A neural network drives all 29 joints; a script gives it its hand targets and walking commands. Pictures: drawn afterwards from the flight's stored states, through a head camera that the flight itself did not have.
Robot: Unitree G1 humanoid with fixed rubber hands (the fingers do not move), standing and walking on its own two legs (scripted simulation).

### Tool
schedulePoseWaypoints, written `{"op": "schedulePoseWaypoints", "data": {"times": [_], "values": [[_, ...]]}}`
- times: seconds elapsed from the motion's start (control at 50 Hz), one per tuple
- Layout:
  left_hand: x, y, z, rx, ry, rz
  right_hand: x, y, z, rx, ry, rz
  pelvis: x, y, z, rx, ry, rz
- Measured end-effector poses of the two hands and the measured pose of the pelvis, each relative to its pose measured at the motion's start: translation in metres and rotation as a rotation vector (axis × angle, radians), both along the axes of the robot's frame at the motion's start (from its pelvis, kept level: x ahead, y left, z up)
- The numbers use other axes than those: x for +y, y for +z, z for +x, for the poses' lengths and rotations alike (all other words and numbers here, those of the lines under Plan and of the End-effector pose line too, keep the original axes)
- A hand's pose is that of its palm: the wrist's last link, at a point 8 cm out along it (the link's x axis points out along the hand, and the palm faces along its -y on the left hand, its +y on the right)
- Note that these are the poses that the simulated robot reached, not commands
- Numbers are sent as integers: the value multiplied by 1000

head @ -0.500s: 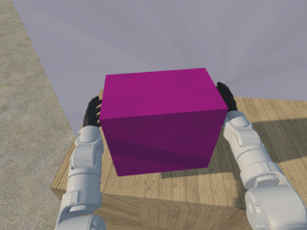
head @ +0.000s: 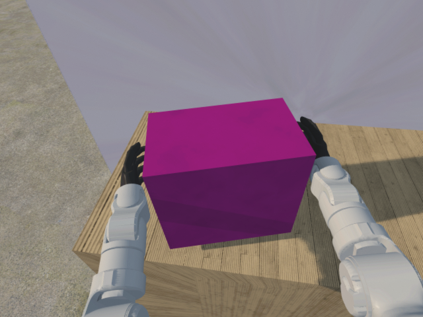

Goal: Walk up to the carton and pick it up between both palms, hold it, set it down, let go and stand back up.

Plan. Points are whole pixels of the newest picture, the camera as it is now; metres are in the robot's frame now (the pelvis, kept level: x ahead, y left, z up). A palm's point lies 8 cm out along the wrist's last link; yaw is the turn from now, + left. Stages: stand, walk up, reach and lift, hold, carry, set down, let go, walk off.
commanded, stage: set down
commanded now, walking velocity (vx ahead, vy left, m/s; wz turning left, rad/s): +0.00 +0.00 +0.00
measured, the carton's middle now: (224, 176) +0.39 +0.05 +0.06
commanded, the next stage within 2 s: none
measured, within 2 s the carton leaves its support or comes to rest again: rests again in 0.48 s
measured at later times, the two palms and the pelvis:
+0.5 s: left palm (138, 193) +0.33 +0.21 +0.06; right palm (313, 163) +0.43 -0.13 +0.08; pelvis +0.00 +0.00 +0.00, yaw -1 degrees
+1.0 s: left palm (140, 193) +0.33 +0.21 +0.05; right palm (314, 167) +0.43 -0.14 +0.07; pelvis -0.01 +0.00 +0.00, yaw -2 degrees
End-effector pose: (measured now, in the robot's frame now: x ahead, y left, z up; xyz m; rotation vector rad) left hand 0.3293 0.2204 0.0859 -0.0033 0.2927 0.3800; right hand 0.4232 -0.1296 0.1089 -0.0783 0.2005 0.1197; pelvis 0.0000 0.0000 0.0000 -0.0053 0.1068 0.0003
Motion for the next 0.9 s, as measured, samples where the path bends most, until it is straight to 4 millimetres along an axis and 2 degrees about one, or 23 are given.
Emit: {"op": "schedulePoseWaypoints", "data": {"times": [0.46, 0.9], "values": [[-5, -28, -2, 26, 19, -12, -3, -26, 6, 22, 20, -12, 0, -1, -3, 77, -14, -1], [-7, -32, 1, -15, 14, -24, -7, -37, 2, 15, 6, -9, 4, -1, -11, 102, -35, 2]]}}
